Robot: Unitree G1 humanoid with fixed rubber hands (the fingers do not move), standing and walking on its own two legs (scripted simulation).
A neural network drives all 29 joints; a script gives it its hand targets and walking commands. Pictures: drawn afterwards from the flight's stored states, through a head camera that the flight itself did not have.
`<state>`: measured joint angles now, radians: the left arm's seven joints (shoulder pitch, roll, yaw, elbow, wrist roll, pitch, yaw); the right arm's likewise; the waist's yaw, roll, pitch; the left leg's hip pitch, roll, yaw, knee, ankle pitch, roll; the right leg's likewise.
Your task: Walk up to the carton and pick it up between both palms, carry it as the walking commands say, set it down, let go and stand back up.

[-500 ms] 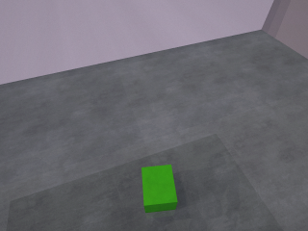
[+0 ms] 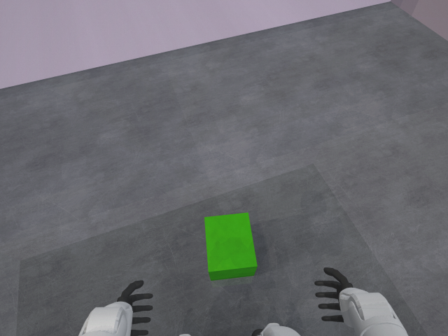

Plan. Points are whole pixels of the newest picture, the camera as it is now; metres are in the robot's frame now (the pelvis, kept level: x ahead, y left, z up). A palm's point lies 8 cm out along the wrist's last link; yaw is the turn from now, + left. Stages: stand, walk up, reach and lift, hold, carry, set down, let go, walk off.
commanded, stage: reach and lift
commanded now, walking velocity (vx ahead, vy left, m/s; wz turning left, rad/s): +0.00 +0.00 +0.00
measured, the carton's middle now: (229, 246) +0.46 -0.01 -0.67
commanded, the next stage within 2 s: none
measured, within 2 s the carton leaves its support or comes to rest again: neither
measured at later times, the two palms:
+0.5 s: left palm (134, 307) +0.19 +0.20 -0.15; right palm (331, 297) +0.19 -0.20 -0.16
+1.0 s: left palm (157, 237) +0.34 +0.17 -0.18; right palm (306, 225) +0.36 -0.19 -0.18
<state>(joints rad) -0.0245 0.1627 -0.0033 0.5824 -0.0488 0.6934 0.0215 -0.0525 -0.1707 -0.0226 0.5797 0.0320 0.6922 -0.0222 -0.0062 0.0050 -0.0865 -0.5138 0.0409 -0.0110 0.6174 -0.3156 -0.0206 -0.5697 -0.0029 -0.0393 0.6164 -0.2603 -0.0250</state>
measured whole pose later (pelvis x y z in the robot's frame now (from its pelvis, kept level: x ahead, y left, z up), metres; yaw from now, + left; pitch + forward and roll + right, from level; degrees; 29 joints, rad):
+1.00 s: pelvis -0.07 +0.01 -0.08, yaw +0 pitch +30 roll +2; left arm -0.78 0.06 0.26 0.73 0.03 0.32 0.16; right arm -0.87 -0.23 -0.23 0.88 -0.05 0.30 0.00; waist 0.02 0.00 0.03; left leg -1.21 0.00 -0.02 1.05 -0.36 -0.04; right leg -1.27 -0.01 0.02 1.03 -0.28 0.00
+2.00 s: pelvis -0.08 +0.01 -0.21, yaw +2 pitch +50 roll +3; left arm -1.20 0.12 0.36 0.78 0.06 0.16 0.17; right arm -1.33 -0.30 -0.34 0.98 -0.12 0.15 -0.02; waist 0.01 0.00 0.00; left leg -1.90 -0.05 -0.04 1.55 -0.52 -0.05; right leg -1.97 0.02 0.06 1.53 -0.43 0.02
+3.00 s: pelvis -0.11 +0.01 -0.39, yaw +4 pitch +34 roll +2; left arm -1.53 0.27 0.17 1.14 -0.14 0.07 0.14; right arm -1.62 -0.44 -0.10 1.30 0.15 0.03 -0.03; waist -0.02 0.04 0.51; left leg -2.18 -0.10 -0.04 2.24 -0.66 -0.08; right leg -2.24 -0.01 0.05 2.22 -0.58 0.02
